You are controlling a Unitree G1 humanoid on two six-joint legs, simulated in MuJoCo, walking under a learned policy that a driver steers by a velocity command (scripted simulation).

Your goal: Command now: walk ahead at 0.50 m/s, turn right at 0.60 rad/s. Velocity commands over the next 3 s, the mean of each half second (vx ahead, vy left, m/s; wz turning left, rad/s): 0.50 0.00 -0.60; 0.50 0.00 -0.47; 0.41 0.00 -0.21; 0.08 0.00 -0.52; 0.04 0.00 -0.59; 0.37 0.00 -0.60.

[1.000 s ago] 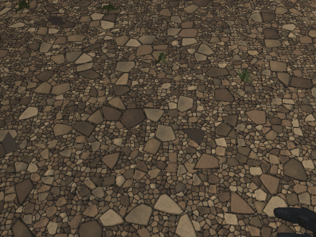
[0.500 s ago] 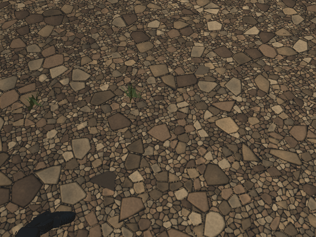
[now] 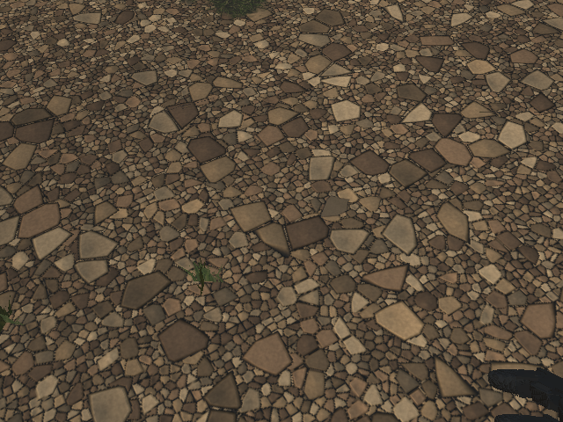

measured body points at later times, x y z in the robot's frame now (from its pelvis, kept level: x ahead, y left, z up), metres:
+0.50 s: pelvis +0.26 -0.02 +0.00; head +0.29 -0.05 +0.44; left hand +0.56 +0.12 -0.07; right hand +0.18 -0.31 -0.13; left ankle +0.15 +0.14 -0.73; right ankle +0.37 -0.18 -0.71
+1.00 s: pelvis +0.53 -0.14 +0.00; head +0.55 -0.17 +0.45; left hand +0.71 +0.09 -0.10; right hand +0.61 -0.46 -0.08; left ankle +0.74 -0.11 -0.71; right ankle +0.37 -0.17 -0.73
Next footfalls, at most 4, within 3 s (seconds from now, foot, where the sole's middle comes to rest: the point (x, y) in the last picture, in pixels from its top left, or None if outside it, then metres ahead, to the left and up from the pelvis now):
0.02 left None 0.19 0.13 -0.77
0.54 right None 0.41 -0.18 -0.77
1.04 left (387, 310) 0.77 -0.14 -0.77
1.54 right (510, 289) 0.85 -0.46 -0.77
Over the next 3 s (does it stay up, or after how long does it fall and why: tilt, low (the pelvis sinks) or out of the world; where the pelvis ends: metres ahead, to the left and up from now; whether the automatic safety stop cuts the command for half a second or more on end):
stays up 0.89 -0.49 0.01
